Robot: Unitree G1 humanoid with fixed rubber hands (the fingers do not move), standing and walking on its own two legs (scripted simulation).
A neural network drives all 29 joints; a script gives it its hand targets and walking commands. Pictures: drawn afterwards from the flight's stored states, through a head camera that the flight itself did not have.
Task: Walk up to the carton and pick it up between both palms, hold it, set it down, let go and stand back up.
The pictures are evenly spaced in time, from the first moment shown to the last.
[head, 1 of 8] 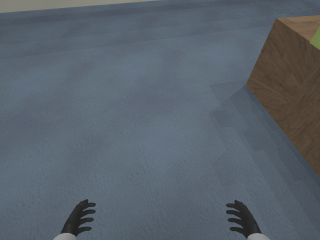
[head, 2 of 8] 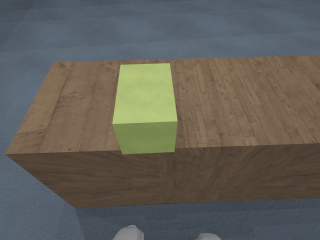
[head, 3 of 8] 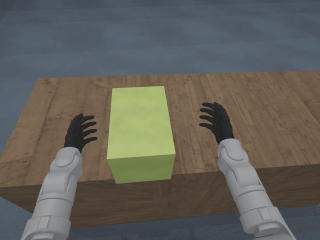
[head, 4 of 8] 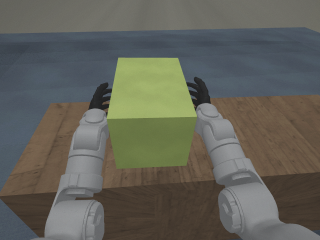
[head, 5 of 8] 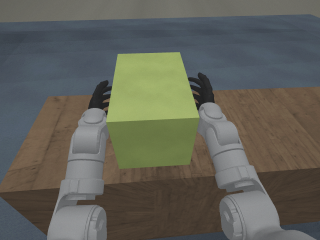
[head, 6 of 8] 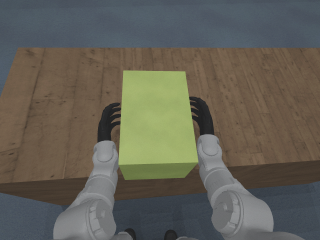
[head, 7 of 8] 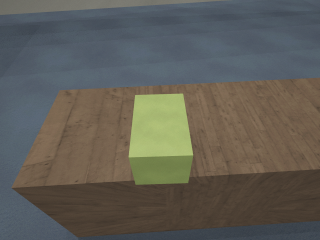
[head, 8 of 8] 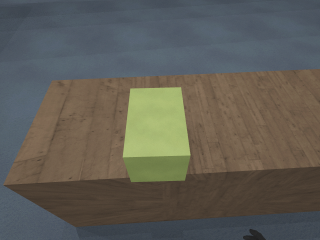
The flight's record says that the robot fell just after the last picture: no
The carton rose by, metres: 0.22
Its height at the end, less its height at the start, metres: +0.00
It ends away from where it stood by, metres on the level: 0.02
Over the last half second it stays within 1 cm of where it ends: yes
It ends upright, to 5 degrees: yes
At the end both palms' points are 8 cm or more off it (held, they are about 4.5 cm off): yes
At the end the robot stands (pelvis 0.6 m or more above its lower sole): yes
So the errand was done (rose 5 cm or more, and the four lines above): yes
